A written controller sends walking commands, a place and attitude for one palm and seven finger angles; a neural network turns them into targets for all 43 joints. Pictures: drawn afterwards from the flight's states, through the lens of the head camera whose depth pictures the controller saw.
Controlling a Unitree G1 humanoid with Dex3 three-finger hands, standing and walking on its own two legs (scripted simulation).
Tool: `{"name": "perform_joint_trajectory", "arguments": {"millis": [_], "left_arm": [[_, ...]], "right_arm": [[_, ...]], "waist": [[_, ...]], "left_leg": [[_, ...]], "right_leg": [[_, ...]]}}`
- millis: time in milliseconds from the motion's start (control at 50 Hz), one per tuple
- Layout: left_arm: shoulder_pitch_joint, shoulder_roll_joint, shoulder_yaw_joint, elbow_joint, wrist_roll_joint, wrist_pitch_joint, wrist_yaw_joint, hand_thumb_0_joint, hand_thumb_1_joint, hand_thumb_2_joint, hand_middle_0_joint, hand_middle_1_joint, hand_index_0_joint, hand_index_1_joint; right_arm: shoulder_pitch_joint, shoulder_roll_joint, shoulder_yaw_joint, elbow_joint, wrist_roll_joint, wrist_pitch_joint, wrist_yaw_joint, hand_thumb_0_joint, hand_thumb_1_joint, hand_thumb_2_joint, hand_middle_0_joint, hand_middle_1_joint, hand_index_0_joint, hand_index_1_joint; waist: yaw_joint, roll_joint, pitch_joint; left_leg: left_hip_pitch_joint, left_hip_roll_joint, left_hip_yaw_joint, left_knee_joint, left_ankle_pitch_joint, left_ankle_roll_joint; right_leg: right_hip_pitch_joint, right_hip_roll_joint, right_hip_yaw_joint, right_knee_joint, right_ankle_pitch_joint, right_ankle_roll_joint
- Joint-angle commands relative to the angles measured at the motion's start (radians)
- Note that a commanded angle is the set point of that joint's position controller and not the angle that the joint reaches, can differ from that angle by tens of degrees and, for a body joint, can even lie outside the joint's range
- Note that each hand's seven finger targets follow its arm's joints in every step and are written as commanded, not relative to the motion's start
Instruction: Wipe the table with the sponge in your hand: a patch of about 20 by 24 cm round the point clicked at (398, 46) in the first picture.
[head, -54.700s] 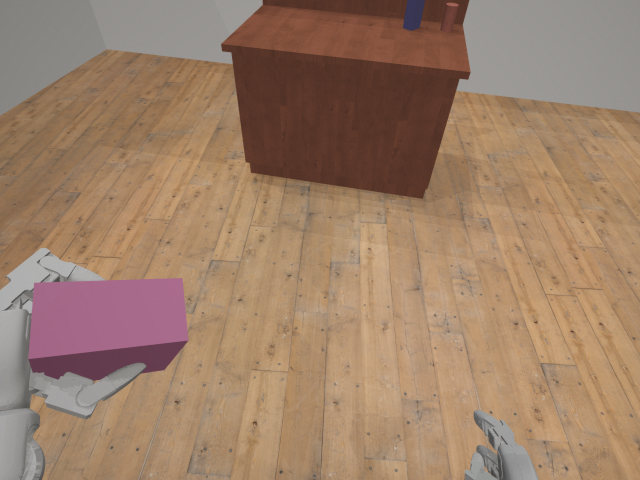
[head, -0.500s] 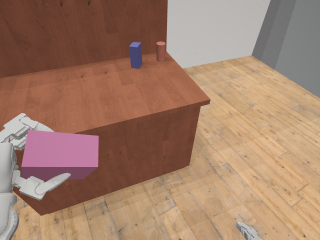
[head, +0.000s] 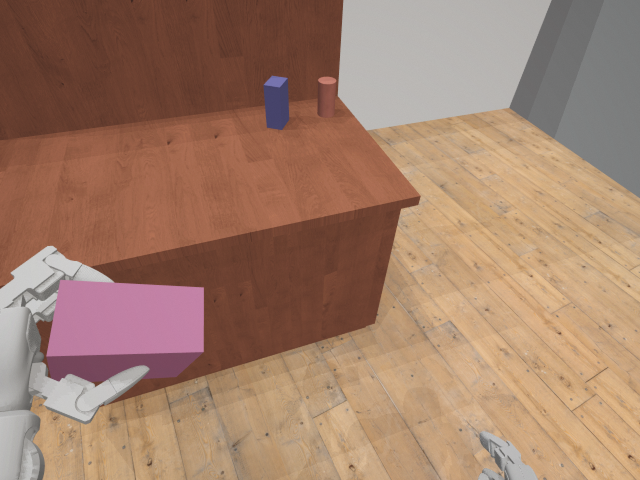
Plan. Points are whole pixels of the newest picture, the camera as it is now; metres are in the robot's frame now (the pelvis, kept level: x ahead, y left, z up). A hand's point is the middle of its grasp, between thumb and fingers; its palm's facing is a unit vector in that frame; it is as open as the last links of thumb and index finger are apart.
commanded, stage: stop stepping back and stand still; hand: left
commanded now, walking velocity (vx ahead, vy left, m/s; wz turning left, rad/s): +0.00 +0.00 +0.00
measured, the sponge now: (148, 336) +0.22 +0.19 +0.14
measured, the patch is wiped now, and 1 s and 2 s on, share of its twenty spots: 0.95 0.95 0.95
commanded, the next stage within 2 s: stand and wait in 0.10 s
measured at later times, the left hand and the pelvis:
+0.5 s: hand (68, 304) +0.24 +0.26 +0.17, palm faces +0.38 -0.85 -0.36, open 10.4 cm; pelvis +0.03 +0.02 +0.01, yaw +0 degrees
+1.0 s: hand (55, 304) +0.24 +0.27 +0.17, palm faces +0.38 -0.86 -0.35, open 10.4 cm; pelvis +0.02 +0.03 +0.02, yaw +0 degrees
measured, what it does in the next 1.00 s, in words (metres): stands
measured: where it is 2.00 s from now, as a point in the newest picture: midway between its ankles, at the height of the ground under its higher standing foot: outside the picture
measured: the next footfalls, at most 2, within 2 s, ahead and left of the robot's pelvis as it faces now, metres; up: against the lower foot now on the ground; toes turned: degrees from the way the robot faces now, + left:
none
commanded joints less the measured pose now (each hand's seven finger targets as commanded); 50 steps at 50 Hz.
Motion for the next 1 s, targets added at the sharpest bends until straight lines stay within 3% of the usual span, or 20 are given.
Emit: {"name": "perform_joint_trajectory", "arguments": {"millis": [0,20,40,80,100,120,140,160,200,260,300,340,460,520,600,740,860,900,960,980], "left_arm": [[-0.121,0.200,0.141,-0.276,-0.006,-0.076,0.060,0.000,0.100,1.300,-1.200,-1.600,-1.200,-1.600],[-0.119,0.214,0.161,-0.256,0.003,-0.072,0.069,0.000,0.100,1.300,-1.200,-1.600,-1.200,-1.600],[-0.125,0.203,0.148,-0.216,0.005,-0.063,0.066,0.000,0.100,1.300,-1.200,-1.600,-1.200,-1.600],[-0.112,0.198,0.149,-0.158,0.007,-0.053,0.060,0.000,0.100,1.300,-1.200,-1.600,-1.200,-1.600],[-0.103,0.177,0.132,-0.124,0.008,-0.055,0.055,0.000,0.100,1.300,-1.200,-1.600,-1.200,-1.600],[-0.084,0.167,0.120,-0.095,0.005,-0.054,0.048,0.000,0.100,1.300,-1.200,-1.600,-1.200,-1.600],[-0.091,0.169,0.113,-0.100,0.000,-0.054,0.043,0.000,0.100,1.300,-1.200,-1.600,-1.200,-1.600],[-0.120,0.171,0.102,-0.132,-0.001,-0.053,0.043,0.000,0.100,1.300,-1.200,-1.600,-1.200,-1.600],[-0.149,0.181,0.103,-0.175,0.000,-0.054,0.046,0.000,0.100,1.300,-1.200,-1.600,-1.200,-1.600],[-0.122,0.191,0.119,-0.208,0.001,-0.059,0.056,0.000,0.100,1.300,-1.200,-1.600,-1.200,-1.600],[-0.118,0.183,0.116,-0.210,0.003,-0.059,0.056,0.000,0.100,1.300,-1.200,-1.600,-1.200,-1.600],[-0.103,0.182,0.123,-0.185,-0.002,-0.057,0.058,0.000,0.100,1.300,-1.200,-1.600,-1.200,-1.600],[-0.102,0.170,0.109,-0.178,-0.008,-0.058,0.050,0.000,0.100,1.300,-1.200,-1.600,-1.200,-1.600],[-0.105,0.160,0.095,-0.172,-0.006,-0.056,0.048,0.000,0.100,1.300,-1.200,-1.600,-1.200,-1.600],[-0.114,0.172,0.105,-0.166,-0.004,-0.056,0.049,0.000,0.100,1.300,-1.200,-1.600,-1.200,-1.600],[-0.118,0.173,0.107,-0.180,-0.005,-0.062,0.051,0.000,0.100,1.300,-1.200,-1.600,-1.200,-1.600],[-0.123,0.166,0.103,-0.148,-0.003,-0.062,0.050,0.000,0.100,1.300,-1.200,-1.600,-1.200,-1.600],[-0.131,0.164,0.098,-0.155,0.000,-0.065,0.050,0.000,0.100,1.300,-1.200,-1.600,-1.200,-1.600],[-0.129,0.171,0.107,-0.156,0.001,-0.068,0.051,0.000,0.100,1.300,-1.200,-1.600,-1.200,-1.600],[-0.125,0.182,0.114,-0.157,0.001,-0.066,0.051,0.000,0.100,1.300,-1.200,-1.600,-1.200,-1.600]], "right_arm": [[-0.155,-0.137,-0.040,-0.216,-0.010,-0.068,-0.041,0.000,-0.900,-0.900,0.200,0.300,0.200,0.300],[-0.155,-0.132,-0.039,-0.219,0.001,-0.075,-0.043,0.000,-0.900,-0.900,0.200,0.300,0.200,0.300],[-0.150,-0.105,-0.030,-0.206,0.005,-0.080,-0.042,0.000,-0.900,-0.900,0.200,0.300,0.200,0.300],[-0.156,-0.109,-0.032,-0.205,0.008,-0.088,-0.039,0.000,-0.900,-0.900,0.200,0.300,0.200,0.300],[-0.157,-0.106,-0.033,-0.199,0.006,-0.090,-0.036,0.000,-0.900,-0.900,0.200,0.300,0.200,0.300],[-0.151,-0.108,-0.037,-0.203,0.001,-0.091,-0.030,0.000,-0.900,-0.900,0.200,0.300,0.200,0.300],[-0.142,-0.107,-0.041,-0.199,-0.001,-0.090,-0.024,0.000,-0.900,-0.900,0.200,0.300,0.200,0.300],[-0.138,-0.104,-0.041,-0.194,0.000,-0.086,-0.020,0.000,-0.900,-0.900,0.200,0.300,0.200,0.300],[-0.144,-0.104,-0.036,-0.195,-0.002,-0.085,-0.019,0.000,-0.900,-0.900,0.200,0.300,0.200,0.300],[-0.157,-0.113,-0.037,-0.208,-0.009,-0.081,-0.028,0.000,-0.900,-0.900,0.200,0.300,0.200,0.300],[-0.167,-0.115,-0.034,-0.214,-0.007,-0.077,-0.031,0.000,-0.900,-0.900,0.200,0.300,0.200,0.300],[-0.168,-0.115,-0.037,-0.220,-0.004,-0.070,-0.031,0.000,-0.900,-0.900,0.200,0.300,0.200,0.300],[-0.165,-0.120,-0.040,-0.231,-0.002,-0.058,-0.029,0.000,-0.900,-0.900,0.200,0.300,0.200,0.300],[-0.168,-0.120,-0.036,-0.234,-0.003,-0.054,-0.028,0.000,-0.900,-0.900,0.200,0.300,0.200,0.300],[-0.168,-0.119,-0.034,-0.233,-0.006,-0.047,-0.032,0.000,-0.900,-0.900,0.200,0.300,0.200,0.300],[-0.172,-0.117,-0.032,-0.232,-0.009,-0.044,-0.033,0.000,-0.900,-0.900,0.200,0.300,0.200,0.300],[-0.171,-0.118,-0.032,-0.226,-0.011,-0.042,-0.033,0.000,-0.900,-0.900,0.200,0.300,0.200,0.300],[-0.173,-0.117,-0.032,-0.225,-0.011,-0.042,-0.035,0.000,-0.900,-0.900,0.200,0.300,0.200,0.300],[-0.173,-0.116,-0.032,-0.222,-0.011,-0.043,-0.035,0.000,-0.900,-0.900,0.200,0.300,0.200,0.300],[-0.175,-0.123,-0.034,-0.225,-0.013,-0.044,-0.036,0.000,-0.900,-0.900,0.200,0.300,0.200,0.300]], "waist": [[0.003,0.269,-0.041],[0.023,0.264,-0.083],[0.004,0.223,-0.050],[0.013,0.125,-0.026],[0.013,0.024,-0.020],[0.007,-0.068,-0.026],[0.001,-0.137,-0.035],[-0.005,-0.153,-0.049],[-0.005,-0.068,-0.082],[0.007,0.051,-0.104],[0.013,0.086,-0.096],[0.017,0.053,-0.113],[0.014,0.060,-0.125],[0.015,0.081,-0.106],[0.015,0.053,-0.098],[0.017,0.086,-0.109],[0.016,0.047,-0.083],[0.016,0.076,-0.086],[0.018,0.055,-0.092],[0.018,0.073,-0.088]], "left_leg": [[0.127,0.158,-0.258,-0.477,-0.098,0.064],[0.068,0.200,-0.285,-0.508,-0.079,0.084],[-0.021,0.191,-0.291,-0.530,-0.137,0.076],[-0.053,0.130,-0.190,-0.446,-0.060,0.046],[-0.049,0.090,-0.139,-0.368,-0.001,0.026],[-0.028,0.040,-0.092,-0.290,0.012,0.005],[0.014,0.012,-0.064,-0.198,0.038,-0.007],[0.037,0.007,-0.050,-0.154,0.070,-0.012],[0.083,0.021,-0.054,-0.221,0.137,-0.013],[0.141,0.050,-0.087,-0.332,0.232,-0.001],[0.129,0.076,-0.115,-0.376,0.276,0.003],[0.125,0.077,-0.111,-0.373,0.318,0.000],[0.146,0.069,-0.090,-0.366,0.371,-0.012],[0.129,0.074,-0.095,-0.390,0.342,-0.015],[0.114,0.065,-0.094,-0.394,0.304,-0.016],[0.113,0.065,-0.091,-0.411,0.289,-0.019],[0.086,0.056,-0.088,-0.420,0.203,-0.020],[0.089,0.058,-0.091,-0.428,0.198,-0.020],[0.084,0.057,-0.092,-0.431,0.186,-0.018],[0.084,0.056,-0.096,-0.434,0.187,-0.020]], "right_leg": [[-0.093,-0.033,0.113,-0.013,-0.213,0.020],[-0.007,0.018,0.044,0.067,-0.140,0.055],[0.044,0.003,0.062,0.061,-0.134,0.062],[0.123,-0.010,0.075,-0.084,-0.038,0.060],[0.136,-0.034,0.120,-0.171,0.004,0.050],[0.108,-0.079,0.204,-0.245,-0.044,0.030],[0.059,-0.141,0.300,-0.322,-0.119,0.004],[0.049,-0.193,0.347,-0.360,-0.139,-0.023],[0.086,-0.200,0.313,-0.319,-0.037,-0.035],[0.113,-0.102,0.201,-0.238,0.068,0.012],[0.138,-0.064,0.149,-0.198,0.123,0.030],[0.177,-0.055,0.134,-0.194,0.179,0.037],[0.201,-0.060,0.136,-0.201,0.247,0.035],[0.194,-0.052,0.126,-0.200,0.219,0.038],[0.197,-0.055,0.134,-0.217,0.205,0.035],[0.209,-0.049,0.124,-0.214,0.198,0.038],[0.195,-0.051,0.134,-0.245,0.140,0.037],[0.193,-0.049,0.130,-0.237,0.133,0.036],[0.201,-0.046,0.126,-0.238,0.134,0.038],[0.193,-0.048,0.129,-0.239,0.129,0.035]]}}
